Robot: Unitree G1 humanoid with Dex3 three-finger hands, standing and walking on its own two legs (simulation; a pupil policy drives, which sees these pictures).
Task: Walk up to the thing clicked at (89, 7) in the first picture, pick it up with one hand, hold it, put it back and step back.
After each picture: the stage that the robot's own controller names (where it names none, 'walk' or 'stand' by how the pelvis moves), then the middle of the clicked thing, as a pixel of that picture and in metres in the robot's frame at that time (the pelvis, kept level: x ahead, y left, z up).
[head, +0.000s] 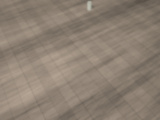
stand; (89, 5) +2.20 -0.03 -0.72
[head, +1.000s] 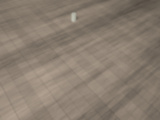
walk; (73, 17) +2.08 +0.12 -0.73
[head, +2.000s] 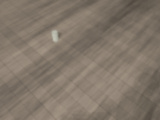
walk; (55, 35) +1.39 +0.30 -0.71
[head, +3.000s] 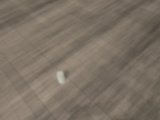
walk; (60, 77) +0.89 +0.32 -0.70
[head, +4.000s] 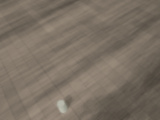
walk; (62, 106) +0.56 +0.33 -0.71
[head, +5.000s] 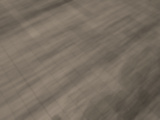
stand; out of the picture +0.36 +0.29 -0.70
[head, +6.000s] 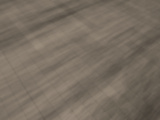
stand; out of the picture +0.30 +0.28 -0.72
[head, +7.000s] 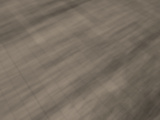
stand; out of the picture +0.30 +0.27 -0.72
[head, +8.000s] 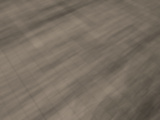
stand; out of the picture +0.32 +0.29 -0.73
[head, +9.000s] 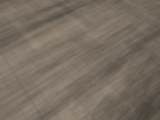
stand; out of the picture +0.30 +0.30 -0.73
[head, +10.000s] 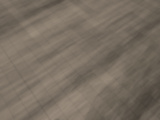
go down; out of the picture +0.31 +0.30 -0.72
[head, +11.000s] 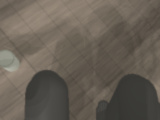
go down; (8, 61) +0.38 +0.32 -0.29
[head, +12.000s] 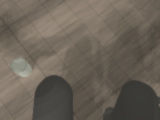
approach; (22, 67) +0.37 +0.32 -0.31
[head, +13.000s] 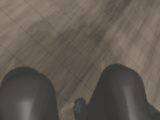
close in; out of the picture +0.35 +0.35 -0.22
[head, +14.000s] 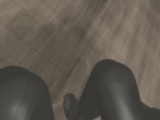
close; out of the picture +0.34 +0.35 -0.21
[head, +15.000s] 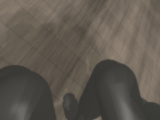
lift; out of the picture +0.32 +0.34 -0.21
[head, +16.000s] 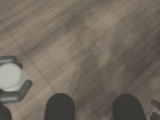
lift; (15, 81) +0.31 +0.24 +0.00
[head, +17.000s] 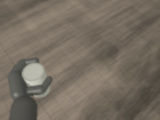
hold; (37, 81) +0.34 +0.19 +0.02
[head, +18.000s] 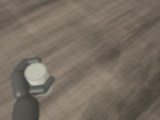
hold; (39, 80) +0.35 +0.18 +0.02
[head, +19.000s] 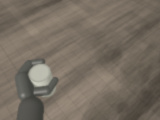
crouch; (43, 81) +0.34 +0.17 +0.02
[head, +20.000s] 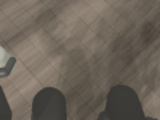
crouch; (0, 60) +0.39 +0.29 -0.08
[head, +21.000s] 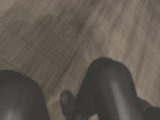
lower; out of the picture +0.36 +0.37 -0.22
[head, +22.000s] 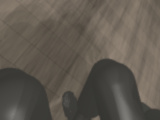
lower; out of the picture +0.34 +0.38 -0.21
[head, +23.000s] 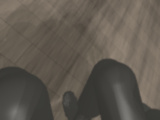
lower; out of the picture +0.34 +0.37 -0.21
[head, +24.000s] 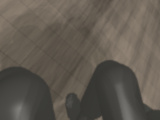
lower; out of the picture +0.34 +0.36 -0.20
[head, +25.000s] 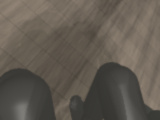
draw back; out of the picture +0.34 +0.33 -0.19
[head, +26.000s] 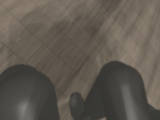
rise; out of the picture +0.33 +0.33 -0.22
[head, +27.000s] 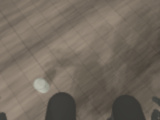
walk; (41, 85) +0.37 +0.27 -0.45
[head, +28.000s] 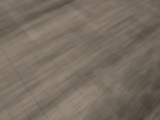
stand; out of the picture +0.31 +0.26 -0.66
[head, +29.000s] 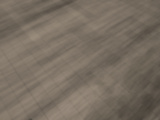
stand; out of the picture +0.31 +0.27 -0.67
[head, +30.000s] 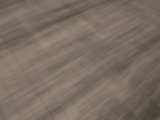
stand; out of the picture +0.33 +0.25 -0.72
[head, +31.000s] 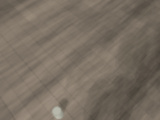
walk; (57, 112) +0.39 +0.24 -0.70
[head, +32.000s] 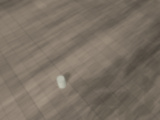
walk; (61, 81) +0.68 +0.24 -0.69
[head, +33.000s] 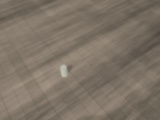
stand; (64, 70) +0.95 +0.29 -0.70
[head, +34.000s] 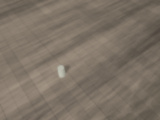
stand; (61, 71) +0.93 +0.28 -0.73
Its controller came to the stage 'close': yes
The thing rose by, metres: 0.72
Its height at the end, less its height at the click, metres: +0.00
